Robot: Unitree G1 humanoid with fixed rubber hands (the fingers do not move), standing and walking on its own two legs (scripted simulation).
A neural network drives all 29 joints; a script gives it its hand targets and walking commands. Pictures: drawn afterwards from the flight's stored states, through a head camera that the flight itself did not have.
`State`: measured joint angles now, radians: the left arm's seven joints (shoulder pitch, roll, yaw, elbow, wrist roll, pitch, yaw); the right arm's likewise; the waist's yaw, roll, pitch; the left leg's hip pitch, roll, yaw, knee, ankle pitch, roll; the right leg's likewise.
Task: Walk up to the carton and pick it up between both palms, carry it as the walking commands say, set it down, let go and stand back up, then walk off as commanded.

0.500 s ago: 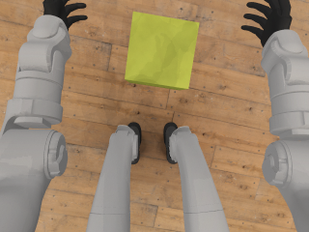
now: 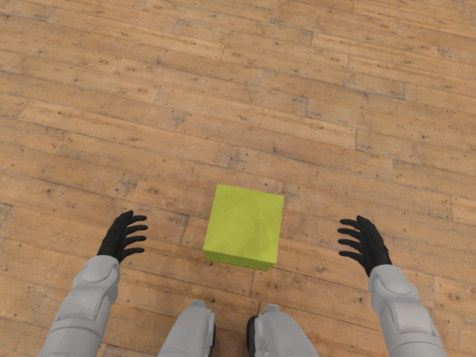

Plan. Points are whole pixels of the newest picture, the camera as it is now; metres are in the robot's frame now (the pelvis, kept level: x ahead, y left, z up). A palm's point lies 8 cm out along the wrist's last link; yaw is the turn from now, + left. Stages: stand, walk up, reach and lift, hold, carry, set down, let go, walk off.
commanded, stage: let go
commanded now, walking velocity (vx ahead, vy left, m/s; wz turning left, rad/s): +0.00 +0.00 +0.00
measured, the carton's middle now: (243, 229) +0.49 -0.04 -0.62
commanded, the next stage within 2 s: stand in 0.70 s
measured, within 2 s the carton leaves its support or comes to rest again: neither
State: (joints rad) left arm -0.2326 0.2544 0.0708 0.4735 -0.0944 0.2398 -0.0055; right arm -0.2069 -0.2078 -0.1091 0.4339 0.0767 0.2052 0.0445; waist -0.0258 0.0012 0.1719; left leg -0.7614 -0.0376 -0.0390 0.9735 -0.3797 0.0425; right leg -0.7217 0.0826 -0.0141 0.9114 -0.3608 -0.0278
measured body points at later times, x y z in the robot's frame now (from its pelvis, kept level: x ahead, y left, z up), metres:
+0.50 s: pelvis +0.04 +0.01 +0.04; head +0.07 +0.02 +0.49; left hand +0.22 +0.25 -0.03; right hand +0.22 -0.22 -0.03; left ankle +0.06 +0.09 -0.68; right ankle +0.05 -0.11 -0.68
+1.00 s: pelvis +0.07 +0.00 +0.04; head +0.03 +0.01 +0.49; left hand +0.20 +0.26 -0.06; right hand +0.26 -0.26 +0.01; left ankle +0.06 +0.09 -0.68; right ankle +0.05 -0.11 -0.68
